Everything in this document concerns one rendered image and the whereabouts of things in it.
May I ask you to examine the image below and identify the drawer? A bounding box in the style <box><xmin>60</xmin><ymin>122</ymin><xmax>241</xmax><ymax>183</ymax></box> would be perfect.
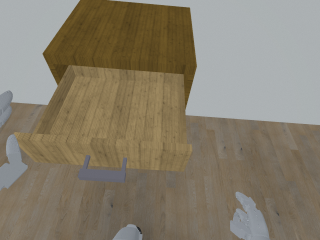
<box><xmin>14</xmin><ymin>65</ymin><xmax>193</xmax><ymax>172</ymax></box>

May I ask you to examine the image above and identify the left robot shin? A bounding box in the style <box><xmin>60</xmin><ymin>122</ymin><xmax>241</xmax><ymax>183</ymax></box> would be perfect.
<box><xmin>126</xmin><ymin>224</ymin><xmax>139</xmax><ymax>231</ymax></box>

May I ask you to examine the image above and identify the robot left thigh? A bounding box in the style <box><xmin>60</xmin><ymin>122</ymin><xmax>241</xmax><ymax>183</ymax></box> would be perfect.
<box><xmin>113</xmin><ymin>227</ymin><xmax>143</xmax><ymax>240</ymax></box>

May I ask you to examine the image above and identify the handle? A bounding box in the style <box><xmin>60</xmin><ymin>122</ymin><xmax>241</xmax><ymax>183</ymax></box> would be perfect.
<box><xmin>77</xmin><ymin>155</ymin><xmax>127</xmax><ymax>183</ymax></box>

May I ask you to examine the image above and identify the right robot hand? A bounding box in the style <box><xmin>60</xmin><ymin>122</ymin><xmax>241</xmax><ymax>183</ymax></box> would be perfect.
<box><xmin>230</xmin><ymin>191</ymin><xmax>270</xmax><ymax>240</ymax></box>

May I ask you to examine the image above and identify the cabinet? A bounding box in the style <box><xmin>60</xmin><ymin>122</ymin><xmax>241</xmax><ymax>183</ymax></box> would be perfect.
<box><xmin>42</xmin><ymin>0</ymin><xmax>197</xmax><ymax>108</ymax></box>

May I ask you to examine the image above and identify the left robot hand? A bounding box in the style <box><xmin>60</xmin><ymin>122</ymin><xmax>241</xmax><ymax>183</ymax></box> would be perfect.
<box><xmin>0</xmin><ymin>90</ymin><xmax>28</xmax><ymax>191</ymax></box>

